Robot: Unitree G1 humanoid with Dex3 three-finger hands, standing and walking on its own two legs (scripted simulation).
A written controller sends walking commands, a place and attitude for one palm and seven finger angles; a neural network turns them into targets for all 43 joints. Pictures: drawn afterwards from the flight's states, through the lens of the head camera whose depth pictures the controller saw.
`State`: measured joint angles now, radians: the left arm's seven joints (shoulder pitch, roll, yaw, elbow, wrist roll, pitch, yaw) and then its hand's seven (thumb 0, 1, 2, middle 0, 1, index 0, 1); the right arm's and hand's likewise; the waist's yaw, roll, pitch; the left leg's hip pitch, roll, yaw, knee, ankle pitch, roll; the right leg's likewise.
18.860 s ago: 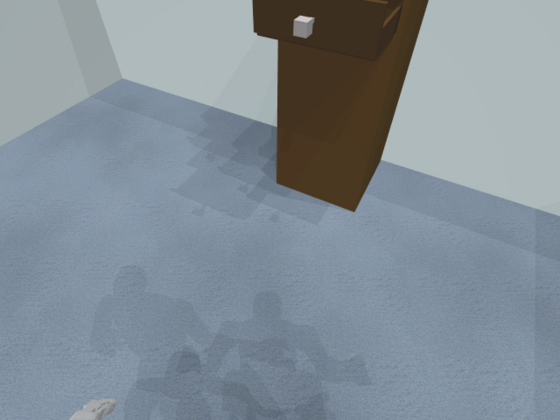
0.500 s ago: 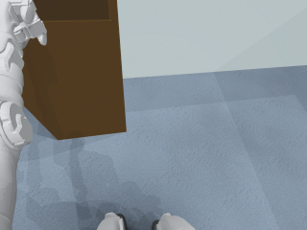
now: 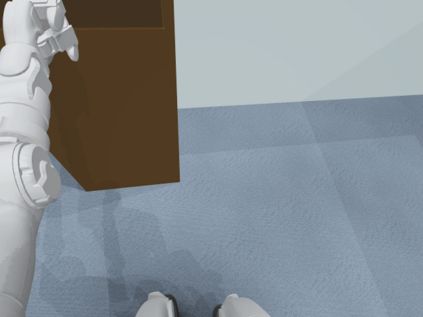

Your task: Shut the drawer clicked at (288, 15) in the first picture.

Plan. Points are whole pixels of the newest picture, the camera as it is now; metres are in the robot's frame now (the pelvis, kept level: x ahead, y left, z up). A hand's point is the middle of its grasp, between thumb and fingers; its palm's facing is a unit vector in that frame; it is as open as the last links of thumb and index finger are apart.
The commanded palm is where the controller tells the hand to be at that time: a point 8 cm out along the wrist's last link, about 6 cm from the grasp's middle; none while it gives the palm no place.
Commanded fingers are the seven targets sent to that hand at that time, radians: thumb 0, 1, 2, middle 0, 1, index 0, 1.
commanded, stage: pull the fist back off the drawer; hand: left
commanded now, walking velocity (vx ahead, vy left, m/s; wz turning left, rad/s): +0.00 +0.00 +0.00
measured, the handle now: (43, 5) +0.64 +0.20 +0.17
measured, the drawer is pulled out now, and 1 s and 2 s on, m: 0.00 0.00 0.00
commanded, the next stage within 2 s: draw the hand back to the body in 0.28 s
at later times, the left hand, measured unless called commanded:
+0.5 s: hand (63, 41) +0.54 +0.16 +0.17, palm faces +0.00 -1.00 +0.00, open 3.3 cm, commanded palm +0.49 +0.21 +0.17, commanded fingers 0.00 0.90 0.90 -1.40 -1.60 -1.40 -1.60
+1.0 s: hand (10, 143) +0.36 +0.20 +0.18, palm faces +0.16 -0.97 -0.16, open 3.3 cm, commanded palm +0.32 +0.24 +0.19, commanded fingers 0.00 0.90 0.90 -1.40 -1.60 -1.40 -1.60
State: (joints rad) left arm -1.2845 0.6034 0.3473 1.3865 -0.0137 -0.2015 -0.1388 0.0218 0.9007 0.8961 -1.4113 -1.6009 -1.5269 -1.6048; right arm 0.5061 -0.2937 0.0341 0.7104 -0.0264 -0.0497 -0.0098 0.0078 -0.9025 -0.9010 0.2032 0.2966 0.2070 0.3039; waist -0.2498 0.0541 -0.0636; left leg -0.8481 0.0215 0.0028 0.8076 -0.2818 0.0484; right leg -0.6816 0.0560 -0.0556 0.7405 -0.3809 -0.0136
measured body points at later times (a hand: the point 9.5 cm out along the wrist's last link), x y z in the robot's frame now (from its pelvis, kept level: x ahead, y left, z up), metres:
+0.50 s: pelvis +0.04 -0.02 +0.01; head +0.11 -0.02 +0.46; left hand +0.54 +0.21 +0.18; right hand +0.04 -0.29 -0.10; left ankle +0.05 +0.08 -0.70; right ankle -0.02 -0.12 -0.70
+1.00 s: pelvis +0.02 -0.03 +0.03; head +0.02 -0.04 +0.48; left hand +0.35 +0.25 +0.19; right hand +0.22 -0.26 -0.05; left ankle +0.05 +0.08 -0.70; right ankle -0.02 -0.12 -0.70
